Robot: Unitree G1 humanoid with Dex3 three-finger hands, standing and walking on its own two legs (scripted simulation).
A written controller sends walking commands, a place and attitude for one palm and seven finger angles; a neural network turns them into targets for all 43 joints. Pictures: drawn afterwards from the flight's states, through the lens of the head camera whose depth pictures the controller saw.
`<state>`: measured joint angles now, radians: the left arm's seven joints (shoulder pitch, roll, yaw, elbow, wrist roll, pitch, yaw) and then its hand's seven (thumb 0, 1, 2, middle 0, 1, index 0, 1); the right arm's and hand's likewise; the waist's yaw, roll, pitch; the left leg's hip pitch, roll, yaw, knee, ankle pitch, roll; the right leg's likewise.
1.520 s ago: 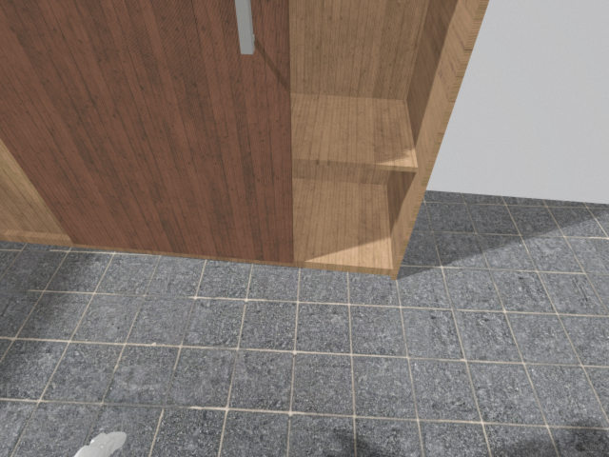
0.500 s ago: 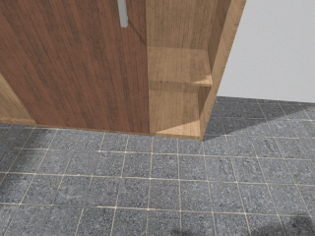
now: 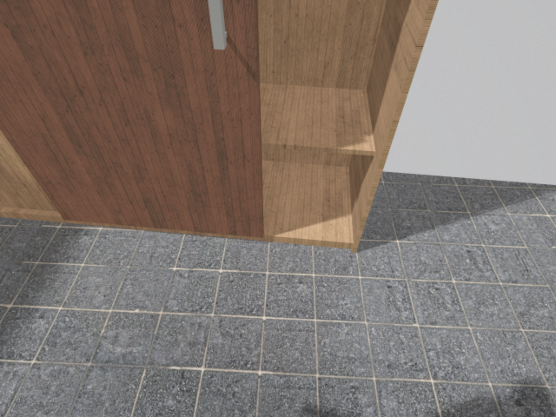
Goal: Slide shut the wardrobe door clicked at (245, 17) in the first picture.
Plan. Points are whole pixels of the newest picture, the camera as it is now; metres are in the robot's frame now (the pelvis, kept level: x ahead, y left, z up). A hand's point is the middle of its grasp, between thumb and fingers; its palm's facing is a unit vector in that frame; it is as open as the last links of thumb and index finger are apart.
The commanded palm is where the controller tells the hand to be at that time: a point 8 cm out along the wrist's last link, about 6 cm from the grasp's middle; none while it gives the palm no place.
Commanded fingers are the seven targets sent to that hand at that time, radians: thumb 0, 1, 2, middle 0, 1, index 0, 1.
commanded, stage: take the last steps up to it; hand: left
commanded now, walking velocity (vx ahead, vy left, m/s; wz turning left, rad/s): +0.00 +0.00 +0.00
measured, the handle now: out of the picture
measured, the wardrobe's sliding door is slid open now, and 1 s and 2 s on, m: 0.40 0.40 0.40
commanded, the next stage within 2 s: come to a stop and stand still in 1.24 s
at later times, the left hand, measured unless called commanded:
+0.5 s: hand out of the picture +0.06 +0.23 -0.19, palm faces -0.02 -0.99 -0.16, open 7.4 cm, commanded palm none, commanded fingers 0.00 0.90 0.90 -0.20 -0.30 -0.20 -0.30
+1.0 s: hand (189, 320) +0.32 +0.20 -0.17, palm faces +0.05 -0.97 -0.22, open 7.2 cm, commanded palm none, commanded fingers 0.00 0.90 0.90 -0.20 -0.30 -0.20 -0.30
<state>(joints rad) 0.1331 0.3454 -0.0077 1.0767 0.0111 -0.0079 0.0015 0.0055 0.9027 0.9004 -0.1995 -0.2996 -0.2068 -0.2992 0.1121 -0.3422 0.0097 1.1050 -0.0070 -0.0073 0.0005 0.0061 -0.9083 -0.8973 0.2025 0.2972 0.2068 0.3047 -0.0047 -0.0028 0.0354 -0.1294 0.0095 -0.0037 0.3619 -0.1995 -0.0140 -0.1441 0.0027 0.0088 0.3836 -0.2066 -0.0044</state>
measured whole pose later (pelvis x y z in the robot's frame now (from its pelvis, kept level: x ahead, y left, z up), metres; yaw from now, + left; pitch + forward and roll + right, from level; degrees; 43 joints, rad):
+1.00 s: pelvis +0.26 +0.01 -0.01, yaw +0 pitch -3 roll +0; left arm 0.23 0.16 0.06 1.04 0.02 -0.07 0.03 -0.01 0.95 0.90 -0.20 -0.30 -0.21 -0.30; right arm 0.33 -0.14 -0.04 1.11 -0.02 -0.02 -0.01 0.01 -0.91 -0.90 0.20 0.30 0.20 0.30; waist -0.03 0.02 0.03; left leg -0.48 0.09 0.02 1.20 -0.28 0.02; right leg -0.24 0.00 -0.18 0.49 -0.22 -0.08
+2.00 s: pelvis +0.39 +0.01 -0.01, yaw -1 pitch -1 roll +3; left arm 0.20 0.13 0.03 1.01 0.02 0.00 0.04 0.00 0.91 0.90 -0.20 -0.30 -0.20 -0.30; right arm 0.26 -0.19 -0.06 1.08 -0.01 0.07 -0.02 0.01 -0.91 -0.90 0.20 0.30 0.20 0.30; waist -0.02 0.06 0.04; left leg -0.37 0.02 0.05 0.87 -0.45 -0.03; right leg -0.23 -0.05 -0.06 0.54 -0.28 -0.03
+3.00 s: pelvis +0.40 +0.03 -0.01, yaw +0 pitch +0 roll +0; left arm 0.23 0.15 0.02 1.13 0.00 -0.03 0.05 0.01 0.95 0.90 -0.20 -0.30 -0.20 -0.30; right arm 0.36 -0.09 0.01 1.19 -0.01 -0.01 -0.05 0.00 -0.91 -0.90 0.20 0.30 0.20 0.30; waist -0.03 0.03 0.01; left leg -0.07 0.03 0.02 0.40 -0.32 -0.03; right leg -0.21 0.03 -0.09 0.45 -0.25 -0.06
